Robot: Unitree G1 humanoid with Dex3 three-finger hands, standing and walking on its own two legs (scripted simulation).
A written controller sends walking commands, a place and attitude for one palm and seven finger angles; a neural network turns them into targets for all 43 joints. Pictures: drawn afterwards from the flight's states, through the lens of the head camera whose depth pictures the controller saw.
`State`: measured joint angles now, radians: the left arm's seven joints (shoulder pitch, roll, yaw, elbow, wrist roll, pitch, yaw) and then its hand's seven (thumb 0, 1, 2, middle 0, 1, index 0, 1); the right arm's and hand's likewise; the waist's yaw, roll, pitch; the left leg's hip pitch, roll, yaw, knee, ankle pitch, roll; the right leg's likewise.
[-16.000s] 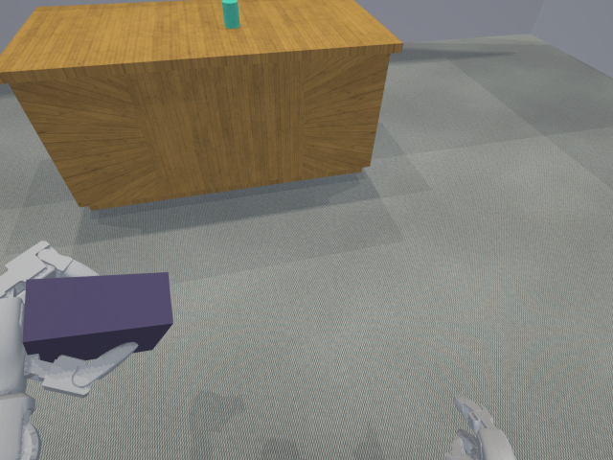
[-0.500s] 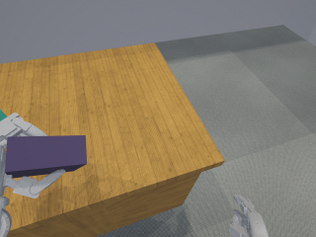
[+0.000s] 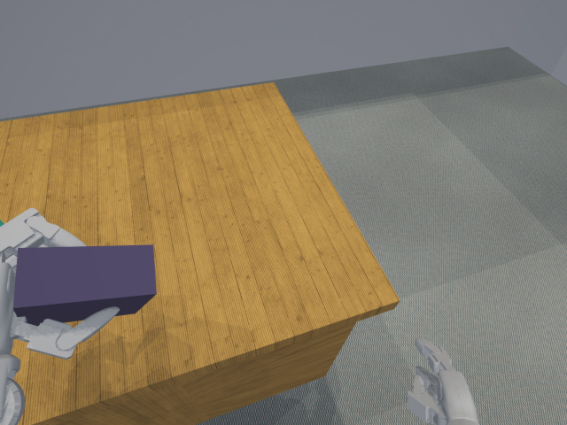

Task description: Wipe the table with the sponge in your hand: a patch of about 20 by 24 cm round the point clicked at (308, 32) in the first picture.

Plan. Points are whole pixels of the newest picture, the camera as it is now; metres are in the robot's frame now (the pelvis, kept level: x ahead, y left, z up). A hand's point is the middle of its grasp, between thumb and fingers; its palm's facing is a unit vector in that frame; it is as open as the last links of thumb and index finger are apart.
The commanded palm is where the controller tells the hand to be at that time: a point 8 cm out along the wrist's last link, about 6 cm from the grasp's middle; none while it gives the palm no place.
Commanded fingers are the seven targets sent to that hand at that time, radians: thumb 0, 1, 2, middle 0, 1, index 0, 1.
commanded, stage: come to a stop and stand still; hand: left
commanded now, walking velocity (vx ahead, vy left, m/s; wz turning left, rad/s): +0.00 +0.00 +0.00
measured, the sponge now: (106, 285) +0.23 +0.22 +0.13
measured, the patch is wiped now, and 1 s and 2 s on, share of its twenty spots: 0.00 0.00 0.00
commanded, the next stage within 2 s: look again from close up in 0.04 s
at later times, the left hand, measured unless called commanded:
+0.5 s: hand (61, 289) +0.21 +0.25 +0.15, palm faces +0.36 -0.85 -0.39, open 9.5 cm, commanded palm +0.15 +0.28 +0.17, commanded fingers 0.00 0.10 1.30 -1.20 -1.60 -1.20 -1.60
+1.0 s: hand (105, 297) +0.21 +0.20 +0.15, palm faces +0.33 -0.86 -0.39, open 9.5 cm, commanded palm +0.15 +0.24 +0.17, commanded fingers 0.00 0.10 1.30 -1.20 -1.60 -1.20 -1.60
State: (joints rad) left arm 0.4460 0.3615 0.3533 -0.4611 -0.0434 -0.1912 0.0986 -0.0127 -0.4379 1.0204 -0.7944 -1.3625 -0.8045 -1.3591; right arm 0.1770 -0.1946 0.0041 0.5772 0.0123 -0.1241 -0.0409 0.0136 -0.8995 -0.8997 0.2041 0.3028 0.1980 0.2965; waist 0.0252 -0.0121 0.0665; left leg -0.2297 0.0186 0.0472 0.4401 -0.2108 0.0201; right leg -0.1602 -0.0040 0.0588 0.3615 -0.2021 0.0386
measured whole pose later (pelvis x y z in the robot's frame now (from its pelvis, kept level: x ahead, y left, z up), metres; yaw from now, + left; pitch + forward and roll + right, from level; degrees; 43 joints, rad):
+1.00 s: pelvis -0.01 -0.04 +0.00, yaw +0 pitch +0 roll -1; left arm 0.46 0.37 0.36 -0.50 -0.07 -0.16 0.08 -0.01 -0.44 1.02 -0.79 -1.36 -0.80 -1.36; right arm 0.19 -0.18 -0.01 0.56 0.01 -0.10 -0.03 0.01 -0.90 -0.90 0.21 0.30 0.20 0.30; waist 0.01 0.00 0.07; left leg -0.28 0.08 0.02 0.49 -0.21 -0.04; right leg -0.22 0.06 0.04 0.43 -0.21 -0.02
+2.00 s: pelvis -0.01 +0.00 +0.00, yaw +0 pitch -1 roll -1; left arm 0.36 0.34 0.37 -0.45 -0.05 -0.23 0.10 -0.01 -0.44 1.03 -0.79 -1.37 -0.80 -1.37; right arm 0.19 -0.17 0.02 0.59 0.01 -0.18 -0.01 0.01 -0.90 -0.90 0.20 0.30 0.20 0.30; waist 0.04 -0.05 0.08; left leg -0.25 0.00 0.04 0.49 -0.22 0.03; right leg -0.20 -0.01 0.05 0.44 -0.23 0.04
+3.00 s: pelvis -0.01 +0.00 +0.00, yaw +0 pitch -1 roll -1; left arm 0.41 0.37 0.37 -0.49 -0.05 -0.21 0.09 -0.01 -0.44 1.03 -0.79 -1.37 -0.80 -1.37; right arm 0.19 -0.17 0.00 0.57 0.02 -0.14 -0.03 0.01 -0.90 -0.90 0.20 0.30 0.20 0.30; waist 0.02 -0.04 0.08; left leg -0.24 0.02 0.05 0.46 -0.20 0.02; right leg -0.18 0.00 0.06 0.40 -0.20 0.04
